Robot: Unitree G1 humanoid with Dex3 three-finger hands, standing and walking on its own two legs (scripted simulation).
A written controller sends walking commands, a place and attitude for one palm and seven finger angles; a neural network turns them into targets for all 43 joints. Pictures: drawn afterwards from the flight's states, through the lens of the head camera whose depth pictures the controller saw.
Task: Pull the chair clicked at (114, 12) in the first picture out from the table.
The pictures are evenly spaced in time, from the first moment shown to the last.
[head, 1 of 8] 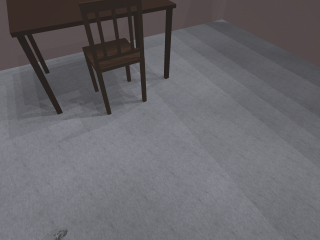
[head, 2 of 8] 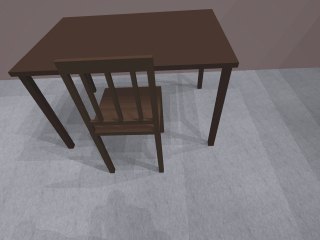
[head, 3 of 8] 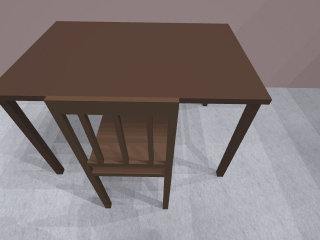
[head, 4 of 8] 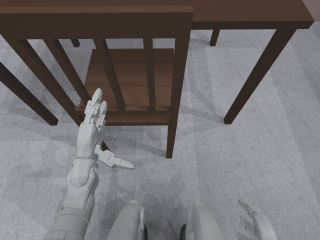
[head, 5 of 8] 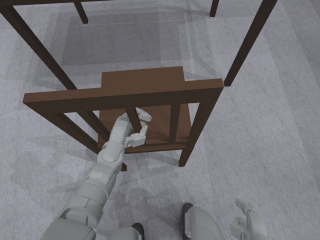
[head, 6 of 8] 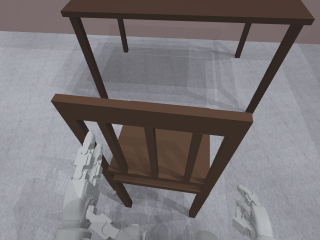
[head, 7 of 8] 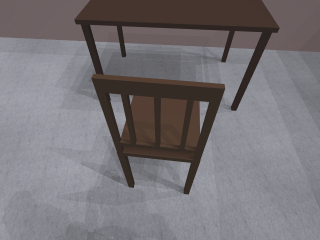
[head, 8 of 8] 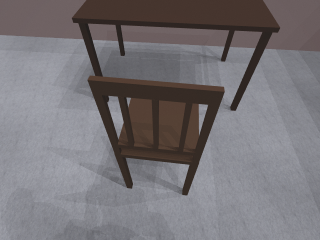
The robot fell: no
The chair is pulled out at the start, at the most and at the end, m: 0.00 0.52 0.52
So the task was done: yes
